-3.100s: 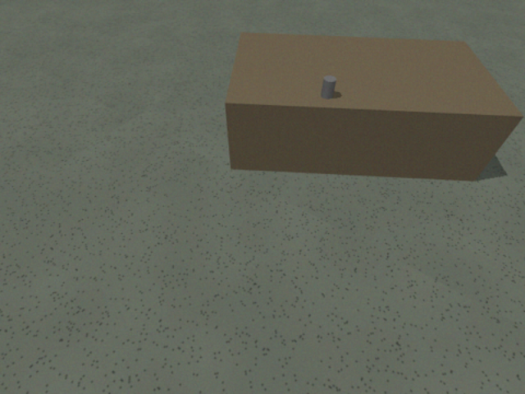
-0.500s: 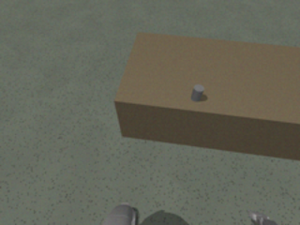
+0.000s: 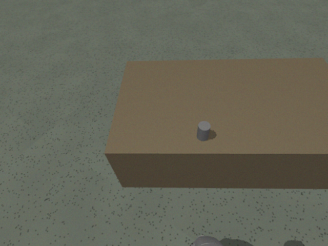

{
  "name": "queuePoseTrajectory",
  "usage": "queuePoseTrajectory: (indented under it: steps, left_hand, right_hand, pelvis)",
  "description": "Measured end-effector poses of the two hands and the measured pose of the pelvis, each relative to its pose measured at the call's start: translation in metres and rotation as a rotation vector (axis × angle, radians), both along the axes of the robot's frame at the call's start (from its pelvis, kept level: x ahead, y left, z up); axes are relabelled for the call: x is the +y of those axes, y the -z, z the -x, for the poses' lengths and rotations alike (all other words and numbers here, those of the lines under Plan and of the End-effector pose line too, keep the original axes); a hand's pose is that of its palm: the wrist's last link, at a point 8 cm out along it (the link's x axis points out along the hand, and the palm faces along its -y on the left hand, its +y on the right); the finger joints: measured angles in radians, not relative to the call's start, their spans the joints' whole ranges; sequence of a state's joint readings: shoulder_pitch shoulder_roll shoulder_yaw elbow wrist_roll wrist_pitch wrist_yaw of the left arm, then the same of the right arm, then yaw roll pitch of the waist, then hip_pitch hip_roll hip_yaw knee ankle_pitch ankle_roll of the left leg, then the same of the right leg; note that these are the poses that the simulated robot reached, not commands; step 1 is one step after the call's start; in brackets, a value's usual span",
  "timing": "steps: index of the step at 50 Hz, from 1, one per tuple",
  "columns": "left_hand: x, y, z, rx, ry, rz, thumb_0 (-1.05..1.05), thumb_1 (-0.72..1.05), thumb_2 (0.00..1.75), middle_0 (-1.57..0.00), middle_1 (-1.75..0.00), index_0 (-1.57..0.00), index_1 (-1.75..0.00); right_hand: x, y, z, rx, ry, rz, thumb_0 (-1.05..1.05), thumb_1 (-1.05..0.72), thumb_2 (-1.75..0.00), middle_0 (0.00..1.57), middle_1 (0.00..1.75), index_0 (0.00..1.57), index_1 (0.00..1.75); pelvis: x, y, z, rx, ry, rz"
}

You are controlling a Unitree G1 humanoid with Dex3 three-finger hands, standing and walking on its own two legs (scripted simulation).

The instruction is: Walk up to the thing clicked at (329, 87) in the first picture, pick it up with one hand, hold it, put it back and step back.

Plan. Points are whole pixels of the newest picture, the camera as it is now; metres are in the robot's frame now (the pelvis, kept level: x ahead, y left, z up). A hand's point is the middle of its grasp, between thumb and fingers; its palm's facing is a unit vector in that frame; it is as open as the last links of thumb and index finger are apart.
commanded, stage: walk up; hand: right
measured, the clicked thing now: (203, 131) +0.62 -0.18 -0.29
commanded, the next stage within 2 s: none
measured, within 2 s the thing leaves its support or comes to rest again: neither
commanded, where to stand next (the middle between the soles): +0.22 +0.03 m, yaw -1 degrees
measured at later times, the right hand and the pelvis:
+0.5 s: hand (251, 208) +0.22 -0.24 -0.13, palm faces -0.08 +0.91 -0.40, open 7.4 cm; pelvis +0.12 +0.03 +0.00, yaw +1 degrees
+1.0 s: hand (245, 214) +0.21 -0.22 -0.15, palm faces +0.00 +0.95 -0.30, open 7.4 cm; pelvis +0.14 +0.03 +0.01, yaw -1 degrees
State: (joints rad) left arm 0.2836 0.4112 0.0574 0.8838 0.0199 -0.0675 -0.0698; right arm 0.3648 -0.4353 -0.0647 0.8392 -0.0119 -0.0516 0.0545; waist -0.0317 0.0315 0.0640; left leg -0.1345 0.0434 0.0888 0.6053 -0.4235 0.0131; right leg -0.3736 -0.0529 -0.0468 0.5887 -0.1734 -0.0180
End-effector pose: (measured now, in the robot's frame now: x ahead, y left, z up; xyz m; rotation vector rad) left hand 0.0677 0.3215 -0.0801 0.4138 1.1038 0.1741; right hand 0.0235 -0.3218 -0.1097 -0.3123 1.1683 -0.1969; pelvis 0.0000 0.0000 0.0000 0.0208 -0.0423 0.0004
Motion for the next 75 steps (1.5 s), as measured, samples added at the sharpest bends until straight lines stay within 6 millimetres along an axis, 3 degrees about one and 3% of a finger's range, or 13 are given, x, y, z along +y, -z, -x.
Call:
queuePoseTrajectory:
  steps: [4, 8, 13, 18, 23, 26, 33, 41, 46, 51, 59, 67, 75]
  left_hand:
    - [-0.013, -0.010, -0.020, -0.049, -0.023, -0.021, 0.00, 0.91, 0.90, -0.20, -0.30, -0.20, -0.30]
    - [-0.020, -0.022, -0.026, -0.042, -0.052, -0.021, 0.00, 0.91, 0.90, -0.20, -0.30, -0.20, -0.30]
    - [-0.016, -0.022, -0.030, -0.001, -0.063, -0.018, 0.00, 0.90, 0.90, -0.21, -0.30, -0.20, -0.30]
    - [0.000, -0.009, -0.041, 0.014, -0.080, -0.001, 0.00, 0.90, 0.90, -0.21, -0.30, -0.20, -0.30]
    - [0.024, 0.023, -0.062, 0.041, -0.095, 0.028, 0.00, 0.90, 0.90, -0.21, -0.30, -0.20, -0.30]
    - [0.028, 0.034, -0.077, 0.059, -0.097, 0.051, 0.00, 0.91, 0.90, -0.20, -0.30, -0.20, -0.30]
    - [0.028, 0.035, -0.104, 0.074, -0.062, 0.079, 0.00, 0.91, 0.90, -0.20, -0.30, -0.20, -0.30]
    - [0.024, 0.029, -0.107, 0.104, -0.071, 0.010, 0.00, 0.91, 0.90, -0.20, -0.30, -0.20, -0.30]
    - [0.016, 0.019, -0.112, 0.103, -0.071, 0.000, 0.00, 0.91, 0.90, -0.20, -0.30, -0.20, -0.30]
    - [0.008, 0.015, -0.137, 0.067, -0.055, 0.026, 0.00, 0.91, 0.90, -0.20, -0.30, -0.20, -0.30]
    - [-0.004, 0.015, -0.181, 0.016, -0.024, 0.081, 0.00, 0.91, 0.90, -0.20, -0.30, -0.20, -0.30]
    - [-0.006, 0.018, -0.202, 0.024, -0.024, 0.106, 0.00, 0.91, 0.90, -0.20, -0.30, -0.20, -0.30]
    - [-0.001, 0.018, -0.198, 0.069, -0.047, 0.099, 0.00, 0.91, 0.90, -0.20, -0.30, -0.20, -0.30]
  right_hand:
    - [-0.002, 0.011, -0.033, 0.034, -0.024, -0.026, 0.01, -0.91, -0.90, 0.21, 0.30, 0.20, 0.30]
    - [0.002, 0.005, -0.072, 0.006, -0.048, -0.052, 0.01, -0.91, -0.90, 0.21, 0.30, 0.20, 0.30]
    - [0.006, -0.005, -0.114, -0.036, -0.067, -0.052, 0.01, -0.91, -0.90, 0.21, 0.30, 0.20, 0.30]
    - [0.014, -0.013, -0.149, -0.034, -0.098, -0.015, 0.01, -0.91, -0.90, 0.21, 0.30, 0.20, 0.30]
    - [0.034, -0.017, -0.183, -0.061, -0.104, 0.049, 0.01, -0.91, -0.90, 0.21, 0.30, 0.20, 0.30]
    - [0.048, -0.023, -0.195, -0.088, -0.102, 0.057, 0.01, -0.91, -0.90, 0.21, 0.30, 0.20, 0.30]
    - [0.058, -0.034, -0.197, -0.099, -0.078, 0.065, 0.01, -0.91, -0.89, 0.21, 0.30, 0.21, 0.30]
    - [0.042, -0.004, -0.194, -0.068, -0.027, 0.031, 0.01, -0.91, -0.89, 0.21, 0.30, 0.21, 0.30]
    - [0.048, 0.007, -0.190, -0.034, -0.003, -0.024, 0.01, -0.91, -0.90, 0.21, 0.30, 0.20, 0.30]
    - [0.053, 0.010, -0.179, 0.012, 0.010, -0.046, 0.01, -0.91, -0.89, 0.21, 0.30, 0.20, 0.30]
    - [0.051, -0.003, -0.169, 0.074, 0.033, -0.022, 0.01, -0.91, -0.89, 0.21, 0.30, 0.20, 0.30]
    - [0.044, -0.017, -0.181, 0.077, 0.052, 0.022, 0.01, -0.91, -0.89, 0.21, 0.30, 0.20, 0.30]
    - [0.046, -0.020, -0.206, 0.046, 0.048, 0.024, 0.01, -0.91, -0.90, 0.21, 0.30, 0.20, 0.30]
  pelvis:
    - [-0.011, -0.002, -0.023, -0.009, -0.004, 0.003]
    - [-0.012, -0.013, -0.042, -0.015, 0.000, -0.002]
    - [-0.009, -0.017, -0.064, -0.018, -0.002, 0.011]
    - [0.003, -0.012, -0.088, -0.014, -0.021, 0.034]
    - [0.025, 0.002, -0.111, -0.012, -0.031, 0.033]
    - [0.034, 0.001, -0.118, -0.017, -0.018, 0.035]
    - [0.040, -0.007, -0.128, -0.014, -0.005, 0.035]
    - [0.031, 0.003, -0.133, -0.023, 0.018, 0.035]
    - [0.026, -0.002, -0.136, -0.022, 0.025, 0.014]
    - [0.026, -0.007, -0.139, -0.022, 0.024, 0.015]
    - [0.027, -0.016, -0.151, -0.008, 0.025, 0.020]
    - [0.029, -0.021, -0.161, -0.002, 0.027, 0.024]
    - [0.031, -0.023, -0.168, 0.001, 0.028, 0.025]
